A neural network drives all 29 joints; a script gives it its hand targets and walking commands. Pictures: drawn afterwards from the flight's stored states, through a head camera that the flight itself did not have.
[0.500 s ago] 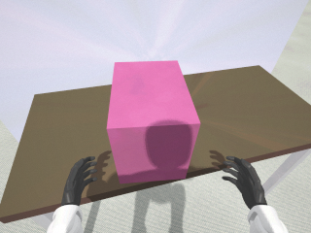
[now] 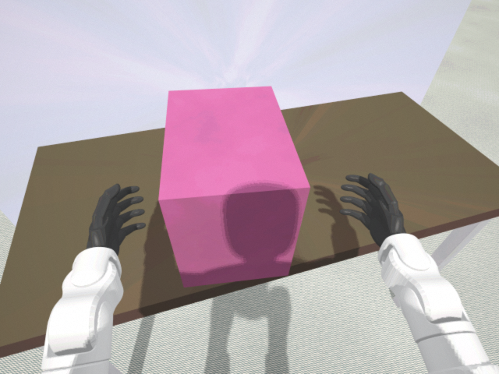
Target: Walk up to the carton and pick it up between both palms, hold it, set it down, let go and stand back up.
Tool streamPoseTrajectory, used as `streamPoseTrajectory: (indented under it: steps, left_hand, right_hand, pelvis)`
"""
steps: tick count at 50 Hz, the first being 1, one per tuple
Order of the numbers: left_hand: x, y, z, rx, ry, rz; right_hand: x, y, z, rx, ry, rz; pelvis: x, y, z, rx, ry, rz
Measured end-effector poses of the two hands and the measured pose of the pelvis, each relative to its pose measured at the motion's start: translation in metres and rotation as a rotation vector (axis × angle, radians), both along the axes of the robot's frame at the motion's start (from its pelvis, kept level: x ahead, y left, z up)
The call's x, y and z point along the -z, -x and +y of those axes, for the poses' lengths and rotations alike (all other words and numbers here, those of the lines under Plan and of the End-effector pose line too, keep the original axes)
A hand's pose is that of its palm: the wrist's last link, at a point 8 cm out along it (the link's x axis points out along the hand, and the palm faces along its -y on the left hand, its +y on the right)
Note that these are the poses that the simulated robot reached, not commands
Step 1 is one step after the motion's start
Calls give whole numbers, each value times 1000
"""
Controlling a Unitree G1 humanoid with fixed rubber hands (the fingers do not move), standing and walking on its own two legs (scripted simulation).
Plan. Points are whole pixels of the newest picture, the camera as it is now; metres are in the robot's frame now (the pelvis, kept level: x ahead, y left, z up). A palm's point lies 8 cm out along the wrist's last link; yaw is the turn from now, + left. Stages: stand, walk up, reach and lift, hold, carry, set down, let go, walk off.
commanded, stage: reach and lift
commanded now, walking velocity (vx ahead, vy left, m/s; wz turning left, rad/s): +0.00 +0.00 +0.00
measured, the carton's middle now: (228, 183) +0.46 +0.05 +0.05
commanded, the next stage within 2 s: none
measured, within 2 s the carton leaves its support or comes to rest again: neither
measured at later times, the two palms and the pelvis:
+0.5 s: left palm (105, 179) +0.36 +0.22 +0.17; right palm (385, 163) +0.39 -0.19 +0.17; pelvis +0.00 +0.00 +0.00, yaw +0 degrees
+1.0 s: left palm (98, 122) +0.41 +0.23 +0.23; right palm (374, 109) +0.45 -0.18 +0.23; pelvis +0.00 +0.01 +0.00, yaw +1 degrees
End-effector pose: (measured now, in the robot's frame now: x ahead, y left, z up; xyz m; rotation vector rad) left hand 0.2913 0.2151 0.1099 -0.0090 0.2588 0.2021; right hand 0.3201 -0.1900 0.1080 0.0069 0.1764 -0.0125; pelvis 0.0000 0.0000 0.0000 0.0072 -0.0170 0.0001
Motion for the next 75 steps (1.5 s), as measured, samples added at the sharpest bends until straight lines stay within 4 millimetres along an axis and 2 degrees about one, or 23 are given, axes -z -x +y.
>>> streamPoseTrajectory:
  steps: [15,37,59,62,65,75]
  left_hand:
    - [-34,-42,-1,-2,6,-1]
    - [-83,-97,11,4,-28,-16]
    - [-132,-141,11,14,-59,-17]
    - [-129,-145,12,16,-62,-9]
    - [-118,-147,13,20,-65,5]
    - [-46,-135,12,25,-57,37]
  right_hand:
    - [-37,-43,-2,-13,24,3]
    - [-89,-105,4,-21,15,30]
    - [-136,-146,18,-5,-3,44]
    - [-133,-149,18,1,3,57]
    - [-123,-150,17,7,10,74]
    - [-59,-144,26,-11,17,94]
  pelvis:
    - [1,4,1,6,0,29]
    - [2,4,4,-13,12,93]
    - [3,4,8,-25,24,159]
    - [3,3,8,-25,24,161]
    - [3,2,8,-26,23,158]
    - [3,3,6,-32,22,172]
